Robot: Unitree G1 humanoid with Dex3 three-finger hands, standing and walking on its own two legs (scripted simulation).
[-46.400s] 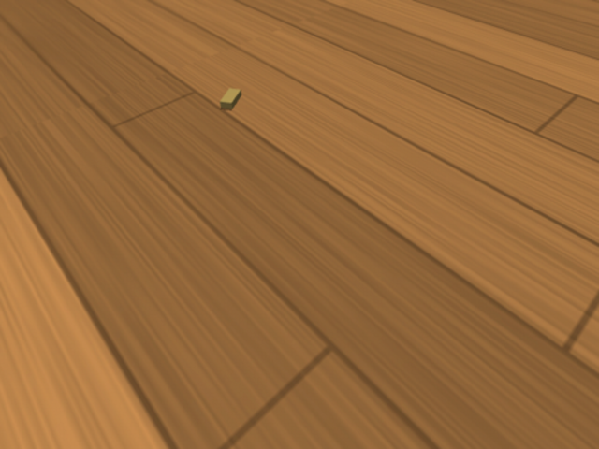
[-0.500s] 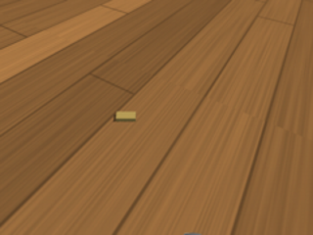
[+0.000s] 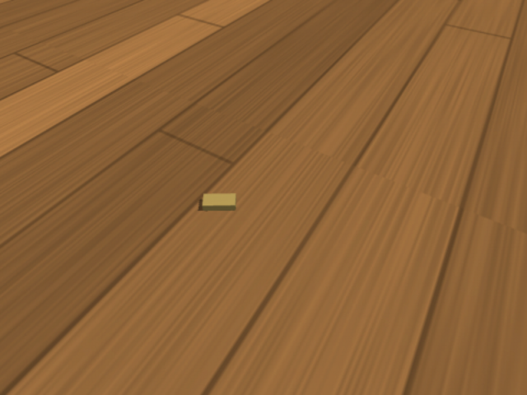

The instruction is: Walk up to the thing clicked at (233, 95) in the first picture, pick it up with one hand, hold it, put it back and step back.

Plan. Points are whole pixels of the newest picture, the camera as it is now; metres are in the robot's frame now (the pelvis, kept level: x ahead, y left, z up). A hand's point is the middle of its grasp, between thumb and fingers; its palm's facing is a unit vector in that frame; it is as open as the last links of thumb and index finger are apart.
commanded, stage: step back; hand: left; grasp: from above
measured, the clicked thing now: (219, 202) +1.08 +0.25 -0.75
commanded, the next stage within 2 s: stand in 0.26 s
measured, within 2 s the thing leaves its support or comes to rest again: neither
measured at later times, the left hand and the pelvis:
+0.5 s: hand out of the picture +0.11 +0.25 -0.14, palm faces -0.01 -0.94 -0.33, open 7.4 cm; pelvis +0.00 +0.00 +0.01, yaw +0 degrees
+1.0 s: hand out of the picture +0.01 +0.26 -0.14, palm faces -0.02 -0.94 -0.34, open 7.4 cm; pelvis -0.03 +0.00 +0.02, yaw +0 degrees
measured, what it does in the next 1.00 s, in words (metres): stands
